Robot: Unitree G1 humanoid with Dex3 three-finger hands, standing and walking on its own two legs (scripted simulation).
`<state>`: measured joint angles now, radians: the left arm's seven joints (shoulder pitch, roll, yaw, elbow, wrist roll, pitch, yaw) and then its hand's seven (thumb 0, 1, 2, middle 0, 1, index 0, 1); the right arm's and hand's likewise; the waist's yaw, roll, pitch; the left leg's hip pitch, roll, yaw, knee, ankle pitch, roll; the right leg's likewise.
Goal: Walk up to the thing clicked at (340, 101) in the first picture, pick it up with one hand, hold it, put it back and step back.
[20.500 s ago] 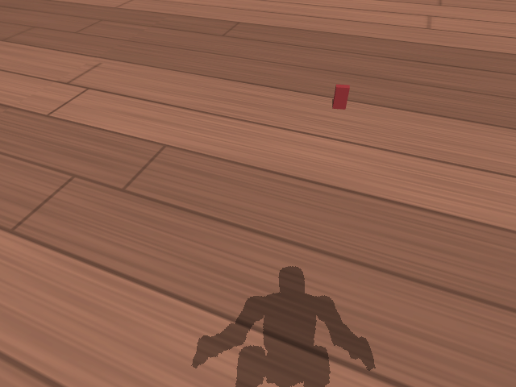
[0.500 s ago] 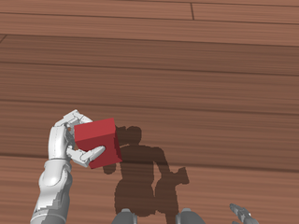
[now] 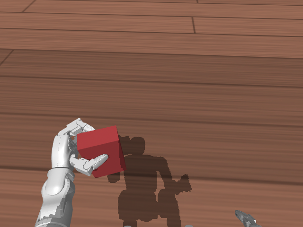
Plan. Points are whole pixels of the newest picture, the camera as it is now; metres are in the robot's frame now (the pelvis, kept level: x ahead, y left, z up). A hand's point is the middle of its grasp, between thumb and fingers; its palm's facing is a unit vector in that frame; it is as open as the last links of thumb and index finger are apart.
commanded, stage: lift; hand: left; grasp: from the side
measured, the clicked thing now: (104, 154) +0.33 +0.14 +0.01
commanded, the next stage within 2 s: hold in 0.08 s
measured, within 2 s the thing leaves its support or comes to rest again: neither
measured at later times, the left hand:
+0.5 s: hand (89, 141) +0.34 +0.17 +0.07, palm faces +0.06 -1.00 +0.00, open 9.1 cm
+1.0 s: hand (88, 143) +0.33 +0.17 +0.08, palm faces +0.07 -1.00 +0.00, open 9.1 cm
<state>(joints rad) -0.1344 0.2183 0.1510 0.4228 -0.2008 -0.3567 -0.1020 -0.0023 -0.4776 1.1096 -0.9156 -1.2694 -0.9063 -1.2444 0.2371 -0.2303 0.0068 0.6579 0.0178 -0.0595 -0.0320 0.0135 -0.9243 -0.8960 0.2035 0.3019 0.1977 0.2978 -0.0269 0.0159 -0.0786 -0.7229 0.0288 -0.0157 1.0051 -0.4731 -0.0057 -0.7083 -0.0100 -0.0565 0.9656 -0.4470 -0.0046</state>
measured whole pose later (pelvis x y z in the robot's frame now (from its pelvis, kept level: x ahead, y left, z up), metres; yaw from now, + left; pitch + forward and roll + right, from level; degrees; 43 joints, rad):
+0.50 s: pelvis +0.01 +0.00 +0.01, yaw +0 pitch +8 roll -1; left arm -0.12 0.21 0.15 0.42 -0.20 -0.36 -0.12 0.00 -0.48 1.09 -0.93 -1.25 -0.92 -1.23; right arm 0.24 -0.23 0.00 0.66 0.02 -0.05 -0.03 0.01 -0.93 -0.90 0.20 0.30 0.20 0.30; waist -0.03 0.02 -0.06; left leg -0.61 0.03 -0.01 0.91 -0.45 -0.01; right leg -0.60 -0.01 -0.05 0.88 -0.42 -0.01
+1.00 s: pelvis +0.00 +0.00 +0.02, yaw +0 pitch +6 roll -1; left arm -0.11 0.20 0.15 0.41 -0.20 -0.34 -0.10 0.00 -0.48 1.09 -0.93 -1.25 -0.92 -1.23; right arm 0.24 -0.23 0.00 0.66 0.02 -0.05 -0.02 0.01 -0.93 -0.90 0.20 0.30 0.20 0.30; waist -0.02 0.01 -0.04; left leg -0.55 0.02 -0.01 0.86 -0.41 -0.01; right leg -0.54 -0.01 -0.05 0.83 -0.39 -0.01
